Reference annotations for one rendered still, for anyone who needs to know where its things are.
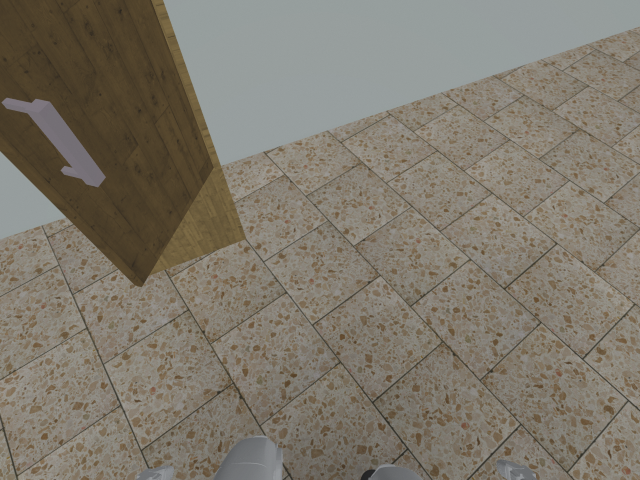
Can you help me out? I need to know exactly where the robot right hand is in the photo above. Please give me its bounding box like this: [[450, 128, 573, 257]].
[[496, 459, 537, 480]]

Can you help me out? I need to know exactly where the left robot thigh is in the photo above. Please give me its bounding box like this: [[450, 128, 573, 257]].
[[213, 437, 283, 480]]

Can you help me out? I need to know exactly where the handle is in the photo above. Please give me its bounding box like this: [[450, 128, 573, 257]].
[[1, 98, 106, 187]]

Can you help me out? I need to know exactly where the right robot shin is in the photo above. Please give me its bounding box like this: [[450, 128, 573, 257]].
[[371, 464, 396, 477]]

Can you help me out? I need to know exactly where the cupboard door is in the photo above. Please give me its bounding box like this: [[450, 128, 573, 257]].
[[0, 0, 214, 287]]

